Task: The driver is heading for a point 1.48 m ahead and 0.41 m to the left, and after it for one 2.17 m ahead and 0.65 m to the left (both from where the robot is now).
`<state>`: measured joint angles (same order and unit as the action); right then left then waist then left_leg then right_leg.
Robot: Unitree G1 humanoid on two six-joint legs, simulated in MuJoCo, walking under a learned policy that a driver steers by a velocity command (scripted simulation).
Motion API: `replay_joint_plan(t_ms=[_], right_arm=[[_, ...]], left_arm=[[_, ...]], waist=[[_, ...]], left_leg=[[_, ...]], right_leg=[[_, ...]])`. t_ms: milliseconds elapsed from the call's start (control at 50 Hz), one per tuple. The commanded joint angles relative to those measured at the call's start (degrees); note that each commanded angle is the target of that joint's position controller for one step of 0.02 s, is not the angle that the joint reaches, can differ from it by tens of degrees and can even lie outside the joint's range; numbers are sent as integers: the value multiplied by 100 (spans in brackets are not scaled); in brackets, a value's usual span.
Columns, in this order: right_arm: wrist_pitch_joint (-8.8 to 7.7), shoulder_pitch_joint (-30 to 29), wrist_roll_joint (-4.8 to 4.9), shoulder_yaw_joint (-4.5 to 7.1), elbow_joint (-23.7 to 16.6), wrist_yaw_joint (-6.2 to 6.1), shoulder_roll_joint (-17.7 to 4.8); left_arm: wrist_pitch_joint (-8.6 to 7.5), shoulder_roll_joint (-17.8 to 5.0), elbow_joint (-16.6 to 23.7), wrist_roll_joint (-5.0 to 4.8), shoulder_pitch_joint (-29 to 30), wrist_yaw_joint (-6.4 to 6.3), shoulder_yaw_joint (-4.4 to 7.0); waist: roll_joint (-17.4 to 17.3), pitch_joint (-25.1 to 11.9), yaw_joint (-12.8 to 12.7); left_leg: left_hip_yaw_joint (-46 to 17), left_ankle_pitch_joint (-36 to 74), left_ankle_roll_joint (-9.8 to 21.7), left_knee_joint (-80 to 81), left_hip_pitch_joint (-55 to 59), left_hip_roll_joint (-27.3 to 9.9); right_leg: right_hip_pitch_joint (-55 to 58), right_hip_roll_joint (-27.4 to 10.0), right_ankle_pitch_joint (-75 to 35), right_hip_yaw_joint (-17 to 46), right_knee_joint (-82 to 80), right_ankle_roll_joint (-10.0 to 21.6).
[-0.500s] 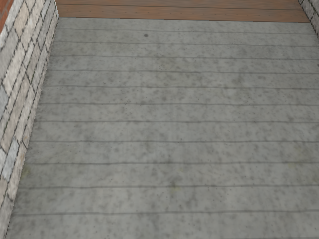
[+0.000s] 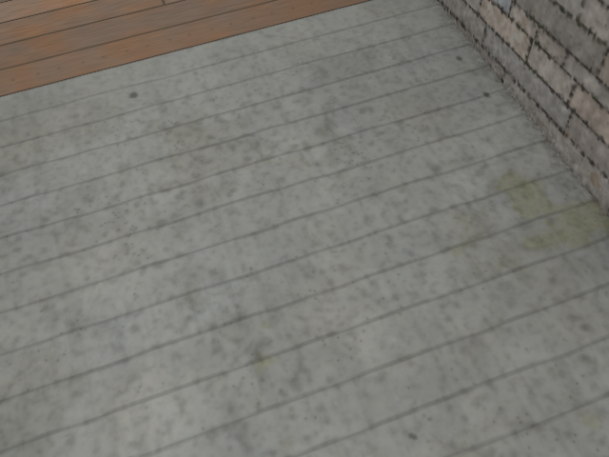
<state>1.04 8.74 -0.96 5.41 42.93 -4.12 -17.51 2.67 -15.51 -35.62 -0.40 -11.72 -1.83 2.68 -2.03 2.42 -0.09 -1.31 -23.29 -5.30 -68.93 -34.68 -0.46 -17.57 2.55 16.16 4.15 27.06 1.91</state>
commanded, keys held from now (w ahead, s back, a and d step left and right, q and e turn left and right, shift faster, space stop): no key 0.52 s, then w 0.48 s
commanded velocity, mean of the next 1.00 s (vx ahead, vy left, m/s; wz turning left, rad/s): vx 0.14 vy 0.00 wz -0.08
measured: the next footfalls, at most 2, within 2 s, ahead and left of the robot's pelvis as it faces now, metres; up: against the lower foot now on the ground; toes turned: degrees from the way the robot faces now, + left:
left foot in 0.20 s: +0.05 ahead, +0.14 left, +0.00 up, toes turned -1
right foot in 1.18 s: +0.33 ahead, -0.13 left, +0.02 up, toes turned -4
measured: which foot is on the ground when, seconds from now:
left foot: up 0.00-0.18, down 0.20-1.00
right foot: down 0.00-0.80, up 0.82-1.00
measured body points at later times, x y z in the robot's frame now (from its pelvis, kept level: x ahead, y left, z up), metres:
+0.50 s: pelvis +0.00 +0.01 +0.00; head +0.01 +0.01 +0.45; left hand +0.15 +0.26 -0.11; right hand +0.11 -0.24 -0.12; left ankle +0.00 +0.14 -0.74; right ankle +0.02 -0.09 -0.74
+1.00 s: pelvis +0.09 +0.02 +0.01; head +0.11 +0.04 +0.46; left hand +0.28 +0.27 -0.09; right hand +0.04 -0.23 -0.12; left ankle +0.01 +0.14 -0.74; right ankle +0.14 -0.12 -0.67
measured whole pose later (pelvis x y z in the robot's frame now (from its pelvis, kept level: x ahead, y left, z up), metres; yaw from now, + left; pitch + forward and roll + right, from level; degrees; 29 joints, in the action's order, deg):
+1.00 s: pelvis +0.09 +0.02 +0.01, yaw -1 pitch +1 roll -1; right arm -4.8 25.6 0.0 1.4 54.2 -0.7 -12.5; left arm -3.7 -15.0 -42.9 -2.1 -7.2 1.1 4.0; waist 1.3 0.5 4.4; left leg -0.6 -19.2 3.1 -13.9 -0.1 -0.1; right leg -31.7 -2.1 13.1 -0.6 52.1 -0.4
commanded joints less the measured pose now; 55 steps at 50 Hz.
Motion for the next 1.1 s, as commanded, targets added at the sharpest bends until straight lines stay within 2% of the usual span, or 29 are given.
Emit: replay_joint_plan(t_ms=[20, 80, 140, 180, 200, 220, 240, 260, 280, 300, 340, 380, 520, 540, 600, 640, 680, 720, 780, 800, 820, 840, 860, 900, 960, 1000, 1020, 1040, 1100], right_arm=[[-71, -3, 55, 25, -353, 30, -290], [-51, -6, 57, -60, -381, 114, -196], [-87, 147, 74, -44, -354, 161, -232], [-124, 367, 50, -60, -238, 236, -132], [-178, 577, -22, -91, -138, 286, -39], [-232, 747, -147, -88, -65, 316, -172], [-252, 706, -117, -34, -80, 313, -476], [-251, 472, -107, -74, -108, 324, -400], [-281, 13, -139, -93, -195, 298, -354], [-315, -272, -130, -159, -254, 256, -187], [-362, -80, -60, -172, -215, 234, -226], [-364, 163, -9, -167, -133, 200, -265], [-269, 264, -20, -219, -47, 166, -120], [-266, 325, -30, -242, 9, 173, -47], [-308, 295, 76, -210, 25, 153, -135], [-451, 240, 149, -223, 27, 174, -79], [-597, 151, 149, -254, 49, 219, 64], [-690, 177, 196, -251, 90, 286, 35], [-755, 1070, 159, -209, 520, 339, -20], [-752, 1703, 167, -127, 750, 333, -289], [-756, 2152, 155, 21, 901, 349, -809], [-732, 1922, 95, 31, 812, 360, -831], [-734, 1635, 63, -65, 682, 331, -532], [-725, 1522, 114, -149, 670, 365, -347], [-648, 1757, 102, -323, 922, 366, -9], [-593, 1709, 97, -320, 932, 268, -163], [-585, 1717, 90, -289, 934, 242, -334], [-583, 1706, 92, -247, 895, 238, -508], [-604, 1789, 215, -196, 971, 272, -597]], left_arm=[[-77, -593, 299, 28, 132, -79, 113], [-73, -705, 268, 32, 320, -79, 145], [-117, -742, 171, -33, 383, 41, 166], [-135, -650, 58, -74, 521, 58, 127], [-163, -540, -48, -158, 453, 37, 99], [-218, -390, -125, -98, 249, 35, 72], [-245, -282, -148, 16, -71, 49, 71], [-237, -271, -50, 79, 218, 24, 73], [-222, -419, 37, 64, 650, -15, 107], [-188, -402, 1, 61, 793, -43, 111], [-159, -378, -103, 104, 682, -46, 129], [-201, -382, -182, 60, 658, -2, 139], [-251, -320, -400, 27, 645, 5, 147], [-247, -252, -481, 30, 539, -5, 128], [-312, -443, -584, -55, 327, -30, 187], [-462, -469, -630, -104, 140, -4, 203], [-498, -646, -768, -145, -233, 47, 265], [-507, -670, -745, -161, -220, 86, 276], [-535, -486, -404, -165, 707, 132, 224], [-587, -148, -219, -147, 1056, 128, 135], [-663, 139, -34, -181, 1165, 113, 49], [-743, -373, -22, -223, 1176, 88, 158], [-783, -583, -170, -234, 872, 107, 234], [-803, -447, -342, -175, 562, 190, 214], [-769, -18, -200, -175, 1158, 311, 114], [-727, 318, -56, -176, 1522, 395, -3], [-709, 332, -17, -185, 1634, 411, -26], [-689, 194, -72, -155, 1614, 413, -4], [-652, -97, 13, -136, 1662, 397, 41]], waist=[[837, -869, -20], [1038, -670, -94], [1044, -425, -144], [864, -338, 43], [672, -294, 237], [285, -450, 143], [-676, -670, -176], [-1016, -695, -136], [-988, -391, -152], [-814, -310, -181], [-546, -307, -67], [-143, -303, 41], [455, -367, 162], [448, -495, 149], [500, -10, 83], [683, 182, 2], [1107, -28, -121], [1201, 50, -66], [892, -34, 566], [200, 19, 822], [-1306, 5, 890], [-1355, 331, 832], [-719, 364, 597], [-288, 189, 451], [-394, 234, 522], [-403, 347, 513], [-420, 362, 517], [-537, 394, 499], [-672, 590, 371]], left_leg=[[-121, 122, -39, 279, 19, -72], [-147, 188, 24, 1637, 542, -245], [-2, -122, 149, 2586, 1269, -178], [107, 442, 284, 3602, 1897, -120], [175, 1231, 379, 4461, 2467, -57], [-208, 2082, 499, 4454, 2979, -352], [-685, 2685, 784, 4517, 3154, -920], [-1174, 1797, 1315, 4882, 2470, -1286], [-1369, 772, 1414, 5142, 1790, -1264], [-1166, 500, 1225, 5191, 1609, -1044], [-688, 311, 923, 5077, 1798, -660], [-460, 396, 812, 4888, 2014, -470], [-141, 720, 773, 4571, 2293, -244], [-74, 305, 760, 4601, 2339, -188], [-53, -1217, 925, 4466, 1903, -111], [3, -1115, 980, 4175, 1502, -81], [282, -283, 904, 3545, 1106, 73], [145, -104, 1052, 3464, 1205, -15], [83, 169, 1294, 4274, 2895, -53], [-610, -415, 1466, 4868, 3622, -510], [-2413, -1565, 1882, 5930, 4317, -1477], [-3484, -1511, 2275, 6245, 4350, -2207], [-3253, -1137, 2261, 6070, 4442, -2133], [-2394, -285, 2012, 6038, 4657, -1809], [-1217, 861, 1665, 6164, 4156, -1230], [-777, 1528, 1622, 6201, 3584, -1086], [-681, 1706, 1623, 6255, 3317, -1107], [-576, 1879, 1628, 6273, 3175, -1108], [-618, 2182, 1645, 6269, 3047, -1468]], right_leg=[[1079, -1262, -2416, 1041, -654, 1115], [889, -1325, -1092, 1276, -821, 1168], [532, -1336, -478, 1516, -883, 1133], [289, -1289, -549, 1525, -757, 980], [25, -1059, -609, 1327, -645, 704], [-138, -681, -595, 1020, -309, 367], [-191, -146, 22, 525, 116, 34], [12, 43, 381, 268, 42, -173], [411, -96, 258, 213, 102, -234], [697, -176, -145, 249, 26, -244], [765, -245, -434, 414, -188, -187], [656, -290, -578, 475, -283, -112], [504, -399, -535, 652, -516, -48], [550, -357, 190, 623, -606, -34], [61, -339, 2350, 712, -788, 188], [233, -637, 2634, 1150, -1056, 401], [906, -1174, 2842, 2033, -1489, 749], [830, -1501, 2799, 2578, -1814, 971], [-291, -883, 1756, 1516, -1321, 571], [-1098, -373, 1311, 755, -345, 241], [-2023, 253, 867, -182, 1221, -125], [-2962, -21, 1454, -74, 2280, -150], [-3262, -312, 1178, 141, 3061, -89], [-3477, -592, 447, -21, 3387, -20], [-2901, -624, -380, -430, 2634, -238], [-2250, -495, -753, -642, 1842, -381], [-1868, -447, -866, -695, 1502, -400], [-1573, -393, -893, -788, 1295, -434], [-1107, -365, -770, -859, 1041, -190]])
